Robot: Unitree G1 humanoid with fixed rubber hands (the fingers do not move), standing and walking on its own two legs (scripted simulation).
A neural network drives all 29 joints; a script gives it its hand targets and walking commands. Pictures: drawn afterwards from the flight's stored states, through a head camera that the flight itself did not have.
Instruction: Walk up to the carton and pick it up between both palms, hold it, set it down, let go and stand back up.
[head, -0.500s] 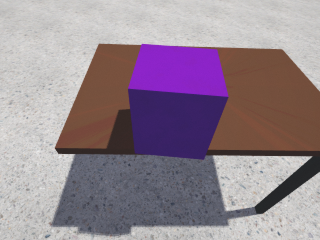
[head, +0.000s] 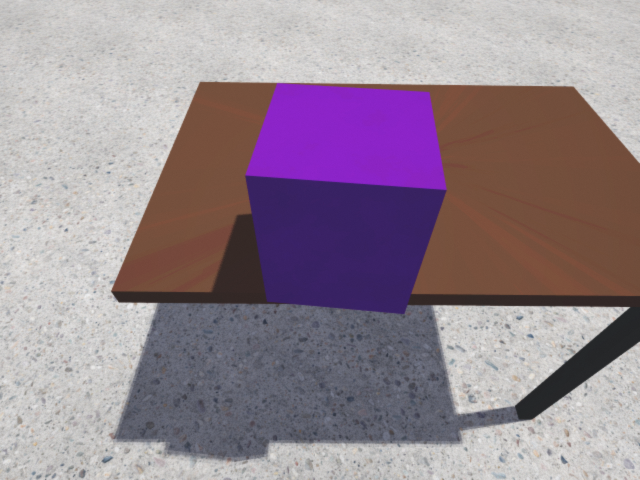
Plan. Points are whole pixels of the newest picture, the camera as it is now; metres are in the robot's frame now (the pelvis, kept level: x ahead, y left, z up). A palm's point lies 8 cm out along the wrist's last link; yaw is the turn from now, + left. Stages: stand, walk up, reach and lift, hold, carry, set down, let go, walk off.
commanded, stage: stand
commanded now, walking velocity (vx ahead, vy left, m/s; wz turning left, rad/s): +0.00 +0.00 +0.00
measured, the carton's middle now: (343, 203) +0.46 +0.00 +0.08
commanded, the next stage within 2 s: reach and lift in 0.24 s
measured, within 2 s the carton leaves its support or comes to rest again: neither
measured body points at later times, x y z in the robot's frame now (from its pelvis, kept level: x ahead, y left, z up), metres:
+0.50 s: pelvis -0.03 +0.01 -0.02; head +0.01 +0.01 +0.43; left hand +0.19 +0.21 -0.14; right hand +0.19 -0.19 -0.13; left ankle -0.03 +0.13 -0.75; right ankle +0.02 -0.12 -0.75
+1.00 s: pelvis -0.02 +0.00 +0.00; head +0.00 +0.00 +0.45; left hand +0.17 +0.22 -0.09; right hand +0.17 -0.20 -0.09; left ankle -0.03 +0.13 -0.75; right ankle +0.02 -0.12 -0.75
